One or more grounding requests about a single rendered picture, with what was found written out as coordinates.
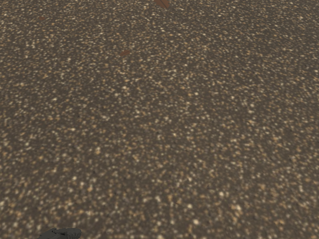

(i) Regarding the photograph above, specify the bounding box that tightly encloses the robot left hand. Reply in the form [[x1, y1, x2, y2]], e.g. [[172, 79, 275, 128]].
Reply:
[[37, 228, 82, 239]]

